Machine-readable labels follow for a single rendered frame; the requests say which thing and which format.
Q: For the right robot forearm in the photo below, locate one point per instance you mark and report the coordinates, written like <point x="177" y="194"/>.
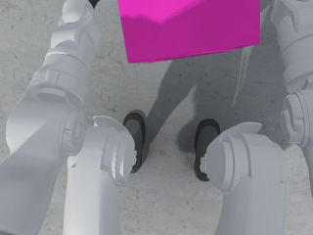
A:
<point x="293" y="20"/>

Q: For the left robot thigh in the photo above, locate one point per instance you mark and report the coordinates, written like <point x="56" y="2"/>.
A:
<point x="103" y="164"/>

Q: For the left robot hand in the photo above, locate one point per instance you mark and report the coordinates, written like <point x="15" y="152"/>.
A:
<point x="94" y="3"/>

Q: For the robot left upper arm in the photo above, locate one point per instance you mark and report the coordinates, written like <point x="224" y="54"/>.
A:
<point x="41" y="135"/>

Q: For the robot right upper arm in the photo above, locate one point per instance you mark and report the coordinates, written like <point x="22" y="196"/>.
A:
<point x="296" y="122"/>

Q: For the robot right shin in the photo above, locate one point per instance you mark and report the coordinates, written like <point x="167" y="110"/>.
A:
<point x="244" y="127"/>

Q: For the carton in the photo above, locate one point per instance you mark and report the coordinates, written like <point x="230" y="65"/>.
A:
<point x="163" y="30"/>

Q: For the left robot forearm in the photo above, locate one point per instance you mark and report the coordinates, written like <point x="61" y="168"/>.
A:
<point x="68" y="61"/>

